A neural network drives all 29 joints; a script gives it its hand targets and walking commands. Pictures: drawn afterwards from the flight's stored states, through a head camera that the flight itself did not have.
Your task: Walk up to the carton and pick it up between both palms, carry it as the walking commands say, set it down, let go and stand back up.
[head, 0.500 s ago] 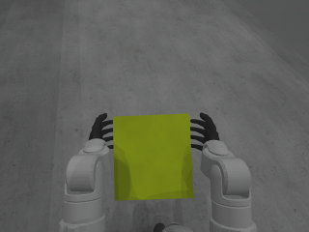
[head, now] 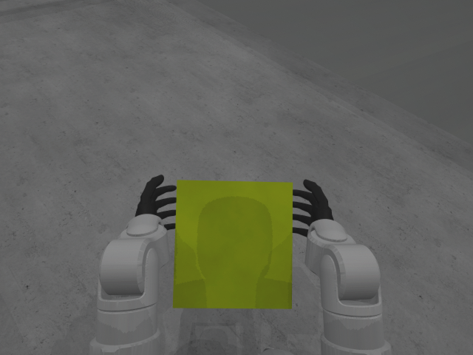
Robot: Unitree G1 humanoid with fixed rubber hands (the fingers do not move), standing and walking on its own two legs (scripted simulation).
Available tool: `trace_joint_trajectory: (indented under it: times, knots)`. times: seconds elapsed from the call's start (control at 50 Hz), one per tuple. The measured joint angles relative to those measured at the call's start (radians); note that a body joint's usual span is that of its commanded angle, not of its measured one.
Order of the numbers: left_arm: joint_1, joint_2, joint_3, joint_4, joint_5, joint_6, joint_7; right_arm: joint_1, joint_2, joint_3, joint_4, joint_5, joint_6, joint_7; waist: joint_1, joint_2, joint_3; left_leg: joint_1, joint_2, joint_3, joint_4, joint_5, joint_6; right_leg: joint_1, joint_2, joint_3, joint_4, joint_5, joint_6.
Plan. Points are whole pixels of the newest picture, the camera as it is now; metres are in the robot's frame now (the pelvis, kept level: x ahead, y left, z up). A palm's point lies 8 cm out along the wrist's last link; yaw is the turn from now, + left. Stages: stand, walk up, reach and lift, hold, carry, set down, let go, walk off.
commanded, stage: carry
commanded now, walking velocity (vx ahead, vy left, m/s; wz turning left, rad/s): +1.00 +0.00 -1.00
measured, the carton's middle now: (232, 233) +0.34 +0.00 -0.02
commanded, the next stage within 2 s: hold in 1.80 s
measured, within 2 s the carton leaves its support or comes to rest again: neither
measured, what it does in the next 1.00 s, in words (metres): walks ahead, turning right: right foot, then left foot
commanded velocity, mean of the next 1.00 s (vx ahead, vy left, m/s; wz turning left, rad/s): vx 0.10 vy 0.00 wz -0.10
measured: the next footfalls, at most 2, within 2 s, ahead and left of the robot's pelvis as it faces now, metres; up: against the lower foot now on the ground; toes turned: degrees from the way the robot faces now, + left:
right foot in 0.20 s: +0.36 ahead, -0.06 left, +0.00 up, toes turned -14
left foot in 0.56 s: +0.58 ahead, +0.13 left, +0.00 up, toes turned -21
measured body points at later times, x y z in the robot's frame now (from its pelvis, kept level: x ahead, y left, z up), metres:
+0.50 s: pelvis +0.36 +0.05 +0.00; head +0.42 +0.04 +0.45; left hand +0.70 +0.10 +0.07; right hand +0.61 -0.15 +0.07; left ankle +0.49 +0.16 -0.72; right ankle +0.32 -0.05 -0.74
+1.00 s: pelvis +0.47 +0.06 +0.00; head +0.46 +0.07 +0.45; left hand +0.80 +0.09 +0.10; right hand +0.71 -0.16 +0.10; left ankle +0.55 +0.14 -0.74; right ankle +0.44 -0.07 -0.74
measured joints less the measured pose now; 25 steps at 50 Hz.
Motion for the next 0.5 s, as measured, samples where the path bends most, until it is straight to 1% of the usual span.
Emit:
trace_joint_trajectory:
  times: [0.02,0.06,0.1,0.12,0.16,0.18,0.2,0.22,0.24,0.26,0.28,0.3,0.32,0.34,0.4,0.46,0.5]
  knots:
    - [0.000,0.000,0.000,0.000,0.000,0.000,0.000,0.000,0.000,0.000,-0.010,0.000,0.000,0.000,-0.001,0.002,0.004,0.033,0.002,0.020,-0.014,-0.020,-0.001,-0.035,-0.008,-0.013,-0.030,0.019,0.000]
    - [-0.002,-0.001,-0.002,0.000,0.000,0.000,0.001,0.002,0.000,0.000,-0.029,0.000,0.000,0.000,-0.004,0.010,0.012,0.097,0.008,0.046,-0.042,-0.054,-0.008,-0.079,-0.017,-0.041,-0.143,0.084,0.000]
    - [-0.004,-0.001,-0.003,-0.004,0.000,0.000,0.008,0.000,0.000,0.000,-0.038,0.005,0.001,0.001,-0.004,0.013,0.017,0.154,0.021,0.062,-0.052,-0.084,-0.023,-0.085,-0.006,-0.073,-0.299,0.159,0.000]
    - [-0.004,-0.001,-0.003,-0.010,0.000,0.000,0.015,-0.002,0.001,0.000,-0.040,0.009,0.001,0.005,-0.003,0.012,0.017,0.176,0.032,0.070,-0.038,-0.105,-0.031,-0.080,0.010,-0.091,-0.366,0.198,0.000]
    - [-0.003,-0.001,-0.003,-0.020,0.000,0.005,0.022,-0.002,0.001,0.000,-0.041,0.010,0.001,0.011,0.012,0.009,0.015,0.208,0.063,0.091,0.066,-0.155,-0.042,-0.041,0.062,-0.136,-0.464,0.246,0.000]
    - [-0.003,-0.001,-0.003,-0.021,0.000,0.008,0.023,0.001,0.001,0.001,-0.040,0.010,0.002,0.014,0.020,0.000,0.012,0.211,0.077,0.096,0.168,-0.169,-0.043,-0.003,0.089,-0.155,-0.503,0.269,0.000]
    - [-0.002,-0.001,-0.003,-0.021,0.000,0.012,0.025,0.003,0.000,0.001,-0.037,0.010,0.003,0.016,0.030,-0.022,0.016,0.207,0.083,0.090,0.311,-0.150,-0.044,0.057,0.107,-0.154,-0.542,0.331,-0.010]
    - [0.002,0.000,-0.003,-0.021,0.000,0.012,0.027,-0.002,0.000,0.001,-0.025,0.009,0.000,0.017,0.044,-0.010,0.023,0.176,0.100,0.044,0.483,-0.071,-0.044,0.078,0.131,-0.144,-0.507,0.373,-0.063]
    - [0.001,0.000,-0.003,-0.021,0.000,0.014,0.033,-0.007,0.001,0.000,-0.008,0.009,-0.006,0.017,0.046,0.003,0.031,0.105,0.093,-0.040,0.680,-0.085,-0.044,0.083,0.149,-0.126,-0.454,0.336,-0.085]
    - [-0.004,-0.001,-0.004,-0.021,0.000,0.018,0.037,-0.006,0.000,-0.002,0.006,0.009,-0.008,0.016,0.045,0.003,0.041,0.013,0.059,-0.115,0.862,-0.131,-0.044,0.094,0.157,-0.099,-0.430,0.282,-0.088]
    - [-0.013,-0.004,-0.004,-0.021,0.000,0.025,0.037,-0.001,0.000,-0.007,0.016,0.009,-0.008,0.015,0.040,-0.002,0.058,-0.077,0.025,-0.168,0.986,-0.147,-0.044,0.119,0.158,-0.074,-0.434,0.245,-0.085]
    - [-0.018,-0.006,-0.006,-0.021,-0.001,0.033,0.033,0.012,-0.003,-0.008,0.024,0.009,-0.008,0.014,0.035,-0.008,0.074,-0.155,0.004,-0.198,1.030,-0.148,-0.045,0.149,0.154,-0.051,-0.455,0.226,-0.081]
    - [-0.019,-0.006,-0.010,-0.020,-0.001,0.041,0.026,0.028,-0.006,-0.008,0.033,0.009,-0.007,0.014,0.028,-0.012,0.088,-0.219,-0.003,-0.211,1.005,-0.147,-0.045,0.184,0.145,-0.033,-0.485,0.223,-0.070]
    - [-0.020,-0.007,-0.015,-0.021,-0.001,0.046,0.018,0.041,-0.008,-0.008,0.039,0.009,-0.003,0.014,0.025,-0.013,0.101,-0.268,-0.003,-0.214,0.932,-0.146,-0.045,0.217,0.134,-0.016,-0.514,0.225,-0.055]
    - [-0.027,-0.008,-0.015,-0.021,0.000,0.041,0.012,0.042,-0.008,-0.008,0.027,0.009,0.012,0.014,0.024,-0.001,0.145,-0.356,-0.003,-0.210,0.643,-0.122,-0.045,0.297,0.104,0.044,-0.575,0.219,-0.023]
    - [-0.027,-0.008,-0.015,-0.021,0.000,0.003,0.015,0.032,-0.007,-0.008,-0.020,0.009,0.015,0.013,0.023,0.014,0.173,-0.384,-0.009,-0.183,0.410,-0.021,-0.045,0.353,0.074,0.097,-0.596,0.197,0.007]
    - [-0.029,-0.008,-0.015,-0.021,0.000,-0.010,0.010,0.031,-0.007,-0.008,-0.059,0.009,0.015,0.010,0.018,0.023,0.160,-0.383,-0.014,-0.153,0.265,0.082,-0.045,0.371,0.058,0.104,-0.582,0.163,0.020]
